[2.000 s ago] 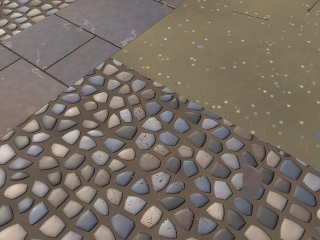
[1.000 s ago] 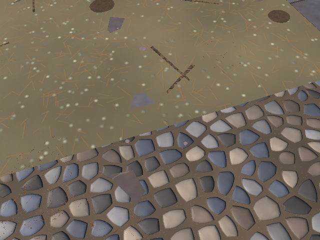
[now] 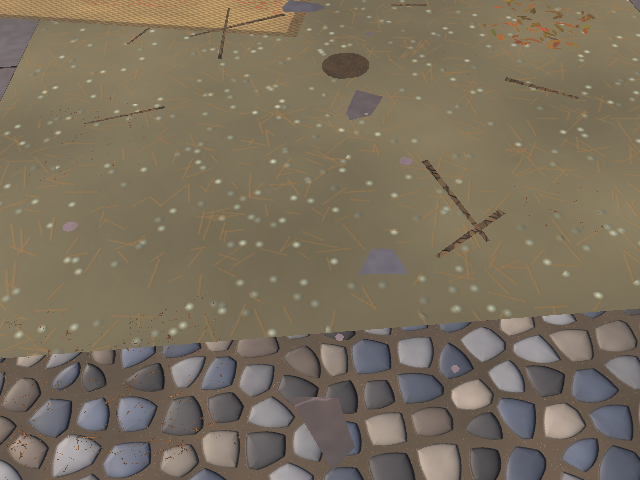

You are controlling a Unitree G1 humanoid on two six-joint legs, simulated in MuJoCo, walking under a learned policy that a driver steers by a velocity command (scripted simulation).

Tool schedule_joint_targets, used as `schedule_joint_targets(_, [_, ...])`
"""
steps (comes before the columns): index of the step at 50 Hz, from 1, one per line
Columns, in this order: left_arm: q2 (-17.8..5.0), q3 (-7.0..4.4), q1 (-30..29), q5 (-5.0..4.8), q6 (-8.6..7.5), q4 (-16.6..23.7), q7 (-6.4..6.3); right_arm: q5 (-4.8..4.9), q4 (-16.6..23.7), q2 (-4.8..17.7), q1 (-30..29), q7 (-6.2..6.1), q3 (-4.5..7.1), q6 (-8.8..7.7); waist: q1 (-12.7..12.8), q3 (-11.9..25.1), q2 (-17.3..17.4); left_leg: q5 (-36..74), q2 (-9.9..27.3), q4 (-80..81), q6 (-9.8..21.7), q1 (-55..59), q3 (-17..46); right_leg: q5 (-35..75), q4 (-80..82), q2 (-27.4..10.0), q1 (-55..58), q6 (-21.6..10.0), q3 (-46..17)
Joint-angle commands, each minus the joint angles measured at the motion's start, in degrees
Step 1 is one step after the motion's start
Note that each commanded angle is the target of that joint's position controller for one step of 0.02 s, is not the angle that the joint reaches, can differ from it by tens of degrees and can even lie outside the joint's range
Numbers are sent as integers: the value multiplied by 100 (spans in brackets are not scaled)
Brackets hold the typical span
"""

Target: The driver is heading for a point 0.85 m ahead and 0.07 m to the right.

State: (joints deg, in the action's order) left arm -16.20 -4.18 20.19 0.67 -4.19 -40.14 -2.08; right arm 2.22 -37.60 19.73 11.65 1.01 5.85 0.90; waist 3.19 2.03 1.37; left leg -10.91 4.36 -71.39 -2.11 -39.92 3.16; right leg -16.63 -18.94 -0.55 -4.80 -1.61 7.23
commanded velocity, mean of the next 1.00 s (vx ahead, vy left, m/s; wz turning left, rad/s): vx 0.90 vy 0.00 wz -0.33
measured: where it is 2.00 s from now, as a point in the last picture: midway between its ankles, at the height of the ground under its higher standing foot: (341, 270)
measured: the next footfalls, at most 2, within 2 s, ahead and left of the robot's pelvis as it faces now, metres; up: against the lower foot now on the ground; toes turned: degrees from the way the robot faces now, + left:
left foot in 0.32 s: +0.34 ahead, +0.26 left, +0.00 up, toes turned +12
right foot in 0.82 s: +0.76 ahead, +0.11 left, +0.00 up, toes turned -14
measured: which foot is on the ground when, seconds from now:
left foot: up 0.00-0.30, down 0.32-0.82, up 0.84-1.00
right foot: down 0.00-0.32, up 0.34-0.80, down 0.82-1.00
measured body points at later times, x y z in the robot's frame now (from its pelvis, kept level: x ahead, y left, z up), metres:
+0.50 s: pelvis +0.31 +0.16 -0.02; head +0.33 +0.17 +0.43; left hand +0.34 +0.44 -0.14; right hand +0.41 -0.11 -0.13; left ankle +0.30 +0.25 -0.75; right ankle +0.23 -0.03 -0.62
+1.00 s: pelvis +0.73 +0.14 -0.02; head +0.74 +0.14 +0.43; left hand +0.80 +0.39 -0.15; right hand +0.90 -0.14 -0.05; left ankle +0.82 +0.34 -0.64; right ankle +0.72 +0.12 -0.74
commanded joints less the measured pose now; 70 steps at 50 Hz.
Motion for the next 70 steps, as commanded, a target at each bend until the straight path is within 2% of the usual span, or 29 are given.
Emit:
schedule_joint_targets(1, [-776, -186, 153, 52, -149, 240, 30, 23, 626, 226, -742, 54, 5, -153, 191, -654, -611, 449, 278, -81, -90, -1789, 163, -804, 1160, -1577, 854, -498, -1185])
schedule_joint_targets(8, [-677, -143, 609, 64, -131, -200, 142, 47, 806, -215, -1293, 199, -236, -253, 317, -1390, -363, 802, 304, 1314, 217, -1609, -99, 83, 1505, -1773, 766, -615, -121])
schedule_joint_targets(12, [-883, -117, 783, -204, 0, -574, 200, 38, 1058, -248, -1794, 373, -330, -426, 111, -1710, -384, 130, 156, 2664, 601, -1109, -619, 1389, 1700, -1996, 1179, -863, -1])
schedule_joint_targets(15, [-1365, -146, 787, -228, 10, -851, 191, -1, 929, 307, -678, 345, -84, -489, -858, -591, -1113, -407, -612, 3211, 963, 1783, -1020, 6043, -31, -1968, 902, -838, 76])
schedule_joint_targets(16, [-1401, -108, 548, -208, -3, -892, 163, 53, 503, 681, 857, 238, 138, -447, -1767, 263, -1138, 7, -717, 3501, 1108, 3936, -932, 6286, -1538, -1693, 22, -640, 177])
schedule_joint_targets(17, [-899, 59, 496, -107, -97, -715, 169, 24, 162, 1120, 1986, 39, 283, -342, -2084, 1256, -622, -662, 375, 3024, 1061, 6424, 591, 3101, -3612, -1223, -1939, -356, -186])
schedule_joint_targets(18, [-57, 240, 978, -266, -239, -434, 229, -232, 125, 1623, 2032, -29, 270, -437, -1339, 2511, 1208, -3599, 1775, 4542, 1313, 7067, 3540, -1304, -5796, -218, -3019, -160, -1158])
schedule_joint_targets(19, [-587, 84, 350, -544, -345, -358, 186, -304, 121, 995, 1847, 28, 122, -552, -1501, 2241, 760, -4138, 1866, 5513, 1076, 6397, 4030, -1062, -6349, -211, -3397, -204, -1873])
schedule_joint_targets(21, [-405, 46, -199, -479, -279, -123, 71, -219, -149, 387, 1221, 122, -48, -653, -1070, 299, 478, -2461, 1698, 5623, 941, 4640, 2421, -46, -6318, -625, -3994, -157, -1510])
schedule_joint_targets(22, [-325, 20, -66, -333, -195, -214, 66, -271, -238, 110, 844, 134, -98, -691, -725, -41, 490, -1733, 1379, 5604, 811, 3894, 1578, 452, -6106, -873, -3655, -165, -1482])
schedule_joint_targets(25, [-55, -7, 442, -478, 150, -444, 236, -314, -436, -416, 390, 112, -163, -800, -258, -273, 591, -272, 1083, 5925, 580, 3187, 120, 1010, -5950, -1184, -3121, -169, -1433])
schedule_joint_targets(34, [-171, 78, -1235, -328, 210, 272, 525, -355, -671, 205, 627, -237, -72, -748, -341, -1517, -203, 2636, 723, 6495, 256, 3696, -1985, 2267, -3596, -640, -4061, -337, -370])
schedule_joint_targets(37, [-383, -22, -1122, -422, 192, 441, 671, -343, -638, 838, 692, -433, 40, -619, -23, -822, 139, 6820, 812, 5397, 66, 4325, -2223, 2061, -2972, 42, -2744, -601, 551])
schedule_joint_targets(39, [-954, -298, 456, -465, 393, 168, 590, -167, -430, 1220, 137, -423, 156, -506, 951, -69, 784, 8402, 1022, 3656, 234, 4151, -2059, 1307, -3119, 305, -887, -847, 478])
schedule_joint_targets(40, [-1464, -554, 1876, -406, 512, -225, 479, -98, -254, 1122, -373, -325, 141, -541, 1605, 471, 663, 7838, 917, 1971, 387, 3384, -1755, 1204, -2821, 265, 836, -1105, 28])
schedule_joint_targets(41, [-1349, -545, 2492, -403, 544, -550, 355, 1, -207, 383, -882, -146, -53, -644, 1831, 26, -567, 2458, -176, -883, 301, 2193, -1779, 1807, -1691, 18, 1554, -1408, -535])
schedule_joint_targets(42, [-1122, -351, 1791, -117, 421, -536, 444, -127, 197, -749, -506, -25, -353, -918, 581, -442, -2477, -2210, -1194, -2873, 253, 78, -795, 2130, -1747, 57, 1798, -1865, -2226])
schedule_joint_targets(43, [-793, -172, 1047, 23, 177, -98, 489, -62, 572, -714, 92, 37, -473, -1147, -53, 622, -2307, -2243, -1157, -3184, 477, -925, 443, -264, -562, -889, 2080, -2715, -4896])
schedule_joint_targets(45, [-513, -143, 569, -94, -72, 151, 575, 19, 704, -8, -605, 39, -313, -1263, -281, -199, 313, -1178, -631, -1798, 832, -788, 591, -2143, 779, -1135, 584, -2111, -5490])
schedule_joint_targets(46, [-604, -150, 110, -127, -169, 284, 563, -64, 648, -105, -381, 3, -333, -1179, -655, -411, 644, -843, -415, -1235, 667, -444, 712, -2004, 689, -1044, -221, -2084, -5321])
schedule_joint_targets(50, [-499, -109, -283, -187, -201, 442, 246, -297, 691, 133, -717, -174, -254, -875, -630, -798, 486, -259, -82, 904, -24, 586, 463, -338, 742, -118, -1898, -1844, -3602])
schedule_joint_targets(53, [-492, -136, -13, -244, 1, 159, 10, -431, 1065, -484, -1808, -150, -433, -845, -4, -884, -94, 1619, -448, 3311, -229, 1495, -321, 1615, 117, 535, -2388, -1187, -2213])
schedule_joint_targets(57, [-363, -166, 807, -265, 207, -262, -6, -252, 1155, -203, -1908, -44, -234, -880, 419, -241, -725, 2399, -830, 4426, -135, 1853, -264, 1742, -737, 271, -1016, -795, -2612])
schedule_joint_targets(59, [-458, -224, 510, -239, 230, -214, -66, -281, 976, 53, -1304, -56, -81, -957, -93, 128, -890, 2510, -863, 4768, 136, 2350, -261, 2957, -1647, 191, -364, -503, -2656])
schedule_joint_targets(61, [-36, -74, -35, -54, 193, 194, -20, -397, 465, 476, 701, -20, -10, -1012, -973, 1543, -287, 5104, 534, 3986, 548, 4956, 775, 1048, -4474, 502, -1278, 55, -2144])
schedule_joint_targets(62, [251, 51, 1673, -209, 189, -9, 84, -570, 267, 556, 820, 72, -58, -1007, -181, 2667, 2104, 5835, 2288, 4140, 2094, 6513, 3640, -2541, -6643, 1250, -2599, 368, -2242])
schedule_joint_targets(63, [-323, 27, 1926, -265, 271, -266, 143, -402, 338, 446, 562, 129, -22, -904, -326, 2911, 1405, 3249, 2309, 4452, 2293, 6359, 4304, -2032, -7198, 683, -3054, 433, -2489])
schedule_joint_targets(65, [-641, -50, 118, -204, 401, 83, 106, -349, 465, -187, -346, 50, -243, -686, -432, 1253, -43, 1659, 1359, 4939, 1704, 4472, 2569, -1291, -6575, 240, -3201, 538, -1785])
schedule_joint_targets(70, [9, 143, -227, -31, 442, 223, -3, -387, -1, -107, -559, 37, -283, -629, -62, 594, 306, 3978, 537, 5208, 1475, 2540, 884, -1157, -3595, -84, -1762, 537, -1211])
